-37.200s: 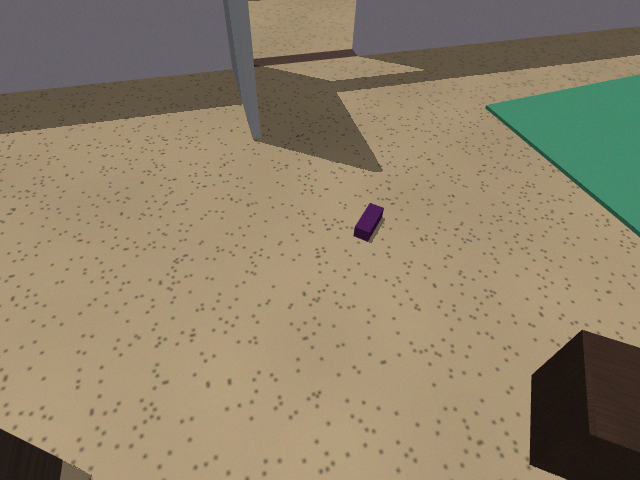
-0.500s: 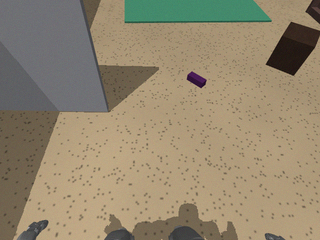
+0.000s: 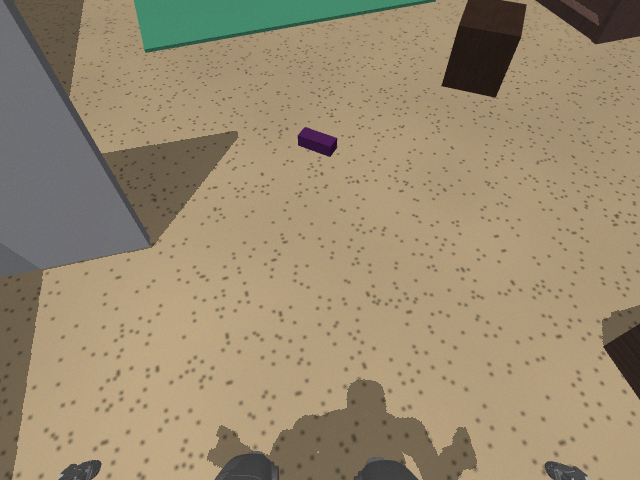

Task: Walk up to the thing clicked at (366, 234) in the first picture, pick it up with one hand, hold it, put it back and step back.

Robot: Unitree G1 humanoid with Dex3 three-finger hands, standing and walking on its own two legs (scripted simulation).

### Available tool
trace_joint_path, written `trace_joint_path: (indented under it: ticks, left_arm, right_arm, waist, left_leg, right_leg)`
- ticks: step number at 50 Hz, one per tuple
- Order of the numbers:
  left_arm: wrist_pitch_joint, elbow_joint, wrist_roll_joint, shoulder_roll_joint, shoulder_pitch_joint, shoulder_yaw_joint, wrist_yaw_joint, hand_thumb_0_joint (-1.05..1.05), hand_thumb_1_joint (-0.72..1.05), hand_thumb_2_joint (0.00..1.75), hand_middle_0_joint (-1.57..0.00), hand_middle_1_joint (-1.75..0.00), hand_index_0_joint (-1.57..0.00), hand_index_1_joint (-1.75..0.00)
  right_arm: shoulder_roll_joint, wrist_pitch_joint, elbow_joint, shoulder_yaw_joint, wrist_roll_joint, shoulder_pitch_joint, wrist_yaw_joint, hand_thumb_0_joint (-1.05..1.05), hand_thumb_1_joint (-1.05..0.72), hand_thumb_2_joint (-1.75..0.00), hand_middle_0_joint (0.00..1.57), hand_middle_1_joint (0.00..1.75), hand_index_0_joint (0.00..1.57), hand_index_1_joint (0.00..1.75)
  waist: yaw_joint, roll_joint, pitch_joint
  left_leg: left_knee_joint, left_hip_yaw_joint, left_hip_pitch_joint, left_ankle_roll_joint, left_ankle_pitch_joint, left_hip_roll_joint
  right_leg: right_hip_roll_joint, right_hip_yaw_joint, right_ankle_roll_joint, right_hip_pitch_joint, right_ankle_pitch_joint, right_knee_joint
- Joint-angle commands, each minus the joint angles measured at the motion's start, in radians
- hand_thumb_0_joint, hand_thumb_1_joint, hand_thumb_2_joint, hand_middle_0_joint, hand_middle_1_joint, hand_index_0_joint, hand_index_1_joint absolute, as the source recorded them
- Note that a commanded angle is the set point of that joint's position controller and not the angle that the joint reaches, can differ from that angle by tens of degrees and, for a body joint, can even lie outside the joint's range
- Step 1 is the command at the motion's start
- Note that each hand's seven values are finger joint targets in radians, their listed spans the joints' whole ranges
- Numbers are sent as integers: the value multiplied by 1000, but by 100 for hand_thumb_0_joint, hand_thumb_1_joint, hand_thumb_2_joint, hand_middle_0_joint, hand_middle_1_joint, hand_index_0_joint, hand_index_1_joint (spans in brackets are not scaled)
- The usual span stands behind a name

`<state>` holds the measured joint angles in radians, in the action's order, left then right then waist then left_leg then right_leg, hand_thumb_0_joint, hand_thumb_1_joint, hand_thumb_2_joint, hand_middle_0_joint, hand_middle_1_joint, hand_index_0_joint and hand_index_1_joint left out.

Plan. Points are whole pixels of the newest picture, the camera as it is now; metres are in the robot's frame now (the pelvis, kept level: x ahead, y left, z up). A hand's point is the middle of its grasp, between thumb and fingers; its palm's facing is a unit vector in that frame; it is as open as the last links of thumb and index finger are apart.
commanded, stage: walk up
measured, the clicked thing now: (317, 141) +1.49 +0.04 -0.71
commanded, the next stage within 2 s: stand in 0.88 s
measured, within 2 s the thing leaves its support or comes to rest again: neither
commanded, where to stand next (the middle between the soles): +0.05 +0.00 m, yaw -8 degrees
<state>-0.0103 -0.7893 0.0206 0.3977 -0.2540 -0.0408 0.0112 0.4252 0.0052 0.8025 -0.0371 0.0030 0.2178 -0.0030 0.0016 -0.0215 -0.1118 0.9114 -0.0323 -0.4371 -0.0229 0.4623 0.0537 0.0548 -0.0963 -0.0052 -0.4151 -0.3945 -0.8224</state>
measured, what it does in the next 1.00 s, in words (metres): steps on the spot: left foot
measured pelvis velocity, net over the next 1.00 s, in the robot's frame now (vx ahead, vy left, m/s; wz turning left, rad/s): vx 0.01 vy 0.00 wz -0.17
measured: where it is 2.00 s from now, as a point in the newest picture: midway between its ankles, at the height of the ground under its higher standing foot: outside the picture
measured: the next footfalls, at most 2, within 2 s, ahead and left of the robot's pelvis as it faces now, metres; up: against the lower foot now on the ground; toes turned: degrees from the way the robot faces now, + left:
left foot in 0.02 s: +0.06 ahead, +0.13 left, +0.00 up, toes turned -5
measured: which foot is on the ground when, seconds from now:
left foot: up 0.00-0.00, down 0.02-1.00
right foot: down 0.00-1.00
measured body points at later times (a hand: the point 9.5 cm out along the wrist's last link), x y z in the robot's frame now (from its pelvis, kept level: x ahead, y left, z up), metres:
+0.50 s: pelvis -0.01 -0.01 +0.01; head +0.01 -0.02 +0.46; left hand +0.13 +0.29 -0.10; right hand +0.02 -0.33 -0.11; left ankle +0.02 +0.14 -0.70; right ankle +0.01 -0.13 -0.70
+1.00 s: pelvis +0.01 +0.00 +0.04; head +0.02 -0.01 +0.49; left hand +0.17 +0.27 -0.08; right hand +0.04 -0.32 -0.09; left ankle +0.02 +0.14 -0.70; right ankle +0.01 -0.13 -0.70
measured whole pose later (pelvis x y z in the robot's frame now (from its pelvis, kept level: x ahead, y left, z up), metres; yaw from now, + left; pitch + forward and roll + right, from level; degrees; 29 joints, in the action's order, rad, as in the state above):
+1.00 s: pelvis +0.01 +0.00 +0.04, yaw -10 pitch -2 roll +1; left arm -0.02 -1.13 0.00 0.34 -0.04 -0.01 0.00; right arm 0.36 -0.01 1.12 -0.01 0.01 0.08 0.01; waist -0.03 0.00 -0.05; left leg 0.41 -0.07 -0.14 0.03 0.23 0.05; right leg 0.01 -0.10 0.02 -0.21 -0.20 -0.44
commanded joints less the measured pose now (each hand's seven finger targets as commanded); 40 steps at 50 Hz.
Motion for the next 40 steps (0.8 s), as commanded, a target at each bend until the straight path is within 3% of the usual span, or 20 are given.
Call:
trace_joint_path:
  ticks: [1, 2, 3, 4, 5, 7, 9, 12, 13, 14, 15, 16, 21, 22, 23, 24, 25, 28, 36, 40]
  left_arm:
    - [-11, 87, -20, 205, 48, -60, 19, 0, 90, 90, -20, -30, -20, -30]
    - [-10, 92, -26, 151, 33, -41, 18, 0, 90, 90, -20, -30, -20, -30]
    - [-12, 69, -17, 228, 47, -62, 35, 0, 90, 90, -20, -30, -20, -30]
    - [-15, 53, -11, 255, 48, -64, 35, 0, 90, 90, -20, -30, -20, -30]
    - [-18, 35, -14, 246, 36, -75, 26, 0, 90, 90, -20, -30, -20, -30]
    - [-22, 12, -23, 218, 23, -72, 9, 0, 90, 90, -20, -30, -20, -30]
    - [-31, -4, -20, 195, 12, -70, -4, 0, 90, 90, -20, -30, -20, -30]
    - [-38, -52, -8, 175, -39, -71, 5, 0, 90, 90, -20, -30, -20, -30]
    - [-45, -58, 0, 212, -50, -85, 12, 0, 90, 90, -20, -30, -20, -30]
    - [-55, -50, 11, 273, -48, -93, 19, 0, 90, 90, -20, -30, -20, -30]
    - [-55, -38, 2, 300, -4, -86, 21, 0, 90, 90, -20, -30, -20, -30]
    - [-56, -29, 2, 289, 36, -79, 19, 0, 90, 90, -20, -30, -20, -30]
    - [-41, -54, -8, 229, 165, -47, 14, 0, 90, 90, -20, -30, -20, -30]
    - [-37, -57, -12, 199, 160, -37, 11, 0, 90, 90, -20, -30, -20, -30]
    - [-33, -80, -18, 179, 148, -32, 8, 0, 90, 90, -20, -30, -20, -30]
    - [-33, -113, -17, 193, 116, -38, 8, 0, 90, 90, -20, -30, -20, -30]
    - [-36, -132, -12, 196, 113, -38, 8, 0, 90, 90, -20, -30, -20, -30]
    - [-45, -161, -16, 213, 163, -38, 4, 0, 90, 90, -20, -30, -20, -30]
    - [-38, -233, -26, 172, 198, -17, 2, 0, 90, 90, -20, -30, -20, -30]
    - [-33, -257, -28, 169, 219, -13, 4, 0, 90, 90, -20, -30, -20, -30]
  right_arm:
    - [207, -58, -22, -80, 27, 127, -13, 0, -90, -90, 20, 30, 20, 30]
    - [303, -65, -36, -99, 31, 93, -13, 0, -90, -90, 20, 30, 20, 30]
    - [342, -66, -47, -108, 12, 40, -7, 0, -90, -90, 20, 30, 20, 30]
    - [317, -67, -50, -108, 19, 24, -6, 0, -90, -90, 20, 30, 20, 30]
    - [284, -68, -52, -93, 20, 2, -10, 0, -90, -90, 20, 30, 20, 30]
    - [277, -65, -37, -84, 20, -5, -14, 0, -90, -90, 20, 30, 20, 30]
    - [266, -55, -33, -76, 24, -25, -5, 0, -90, -90, 20, 30, 20, 30]
    - [224, -30, -32, -57, 15, -40, 2, 0, -90, -90, 20, 30, 20, 30]
    - [175, -25, -33, -42, 9, -19, 2, 0, -90, -90, 20, 30, 20, 30]
    - [116, -24, -49, -25, 1, -22, 2, 0, -90, -90, 20, 30, 20, 30]
    - [138, -13, -44, -32, -2, -65, -10, 0, -90, -90, 20, 30, 20, 30]
    - [169, -10, -19, -45, 3, -62, -13, 0, -90, -90, 20, 30, 20, 30]
    - [165, -31, 104, -42, 4, 48, -1, 0, -90, -90, 20, 30, 20, 30]
    - [180, -37, 103, -44, 13, 37, -2, 0, -90, -90, 20, 30, 20, 30]
    - [216, -42, 94, -46, 14, -26, 2, 0, -90, -90, 20, 30, 20, 30]
    - [222, -39, 93, -40, 7, -86, 9, 0, -90, -90, 20, 30, 20, 30]
    - [201, -38, 99, -30, 9, -112, 11, 0, -90, -90, 20, 30, 20, 30]
    - [180, -40, 144, -14, 4, -100, 11, 0, -90, -90, 20, 30, 20, 30]
    - [174, -46, 213, -7, -4, -145, 6, 0, -90, -90, 20, 30, 20, 30]
    - [164, -41, 233, -11, -7, -169, 4, 0, -90, -90, 20, 30, 20, 30]
  waist:
    - [-66, 48, 177]
    - [-57, -155, 149]
    - [-60, -186, 136]
    - [-38, -98, 90]
    - [-18, -72, 69]
    - [-13, -155, 60]
    - [-17, -209, 103]
    - [21, -162, 134]
    - [30, -77, 152]
    - [20, 126, 153]
    - [23, 143, 151]
    - [6, 104, 124]
    - [-62, 127, 129]
    - [-56, 80, 127]
    - [-30, 4, 110]
    - [10, -24, 99]
    - [20, 6, 93]
    - [-8, 25, 77]
    - [-4, 21, 177]
    - [-8, 26, 172]
  left_leg:
    - [-389, 138, 278, -54, -146, 53]
    - [-504, 462, 302, -146, -138, 289]
    - [-527, 603, 232, -293, -240, 463]
    - [-509, 532, 173, -287, -276, 434]
    - [-468, 401, 161, -241, -332, 354]
    - [-435, 226, 163, -170, -392, 264]
    - [-385, 154, 169, -156, -463, 226]
    - [-248, 69, 82, -94, -386, 179]
    - [-163, 56, -6, -60, -324, 160]
    - [-11, -6, -134, 2, -165, 71]
    - [18, 38, -79, 5, 157, 30]
    - [53, 72, -20, 5, 183, 50]
    - [-284, 20, 237, -17, -168, 16]
    - [-367, 105, 251, -30, -142, 72]
    - [-447, 230, 154, -67, -1, 145]
    - [-473, 244, 70, -87, 73, 174]
    - [-462, 197, 44, -67, 59, 150]
    - [-412, 81, 121, -21, -72, 64]
    - [-497, 61, 253, -25, -257, 103]
    - [-507, 33, 296, -15, -302, 98]
  right_leg:
    - [-110, -144, -95, -84, 371, -19]
    - [44, -55, -29, -231, 107, -177]
    - [7, -46, -5, -193, -216, -265]
    - [-19, -61, -7, -168, -217, -310]
    - [-25, -36, -11, -143, -188, -303]
    - [-39, 32, -17, -112, -114, -181]
    - [-31, 105, -10, -3, -79, -37]
    - [17, 147, -29, 203, 117, 245]
    - [-29, 23, -49, 297, 146, 266]
    - [-214, -307, -112, 331, 196, 343]
    - [-362, -469, -252, 194, 237, 379]
    - [-361, -451, -268, 112, 220, 364]
    - [-176, -176, -116, -41, 160, 280]
    - [-148, -144, -86, -70, 119, 251]
    - [-88, -89, -52, -21, 21, 233]
    - [-63, -59, -48, 90, -41, 224]
    - [-75, -88, -57, 134, -26, 264]
    - [-133, -183, -78, 92, 83, 344]
    - [-119, -97, -41, 196, 376, 342]
    - [-128, -103, -37, 196, 416, 370]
